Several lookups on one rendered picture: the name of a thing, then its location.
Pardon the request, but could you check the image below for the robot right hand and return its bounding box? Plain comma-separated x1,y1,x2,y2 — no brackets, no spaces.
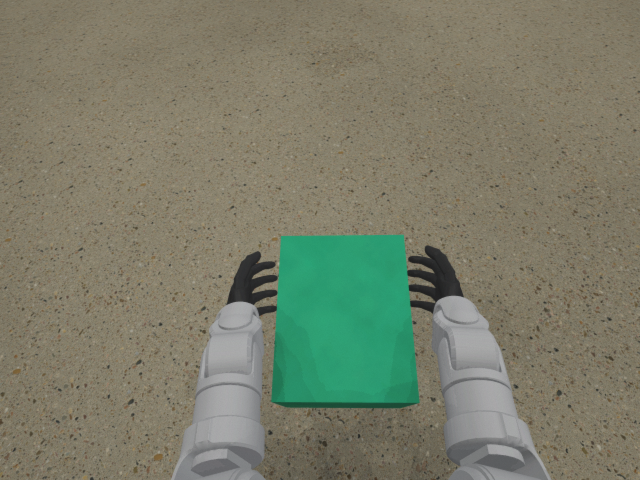
407,245,464,314

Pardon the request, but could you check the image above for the left robot forearm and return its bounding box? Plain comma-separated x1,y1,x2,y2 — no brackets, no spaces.
171,302,265,480

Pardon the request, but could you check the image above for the robot left hand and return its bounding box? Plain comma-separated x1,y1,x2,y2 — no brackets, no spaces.
227,251,278,316

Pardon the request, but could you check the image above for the right robot forearm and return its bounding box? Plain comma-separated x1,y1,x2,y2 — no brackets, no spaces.
431,296,551,480

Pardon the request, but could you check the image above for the carton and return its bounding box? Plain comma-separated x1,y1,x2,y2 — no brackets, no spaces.
271,235,420,408

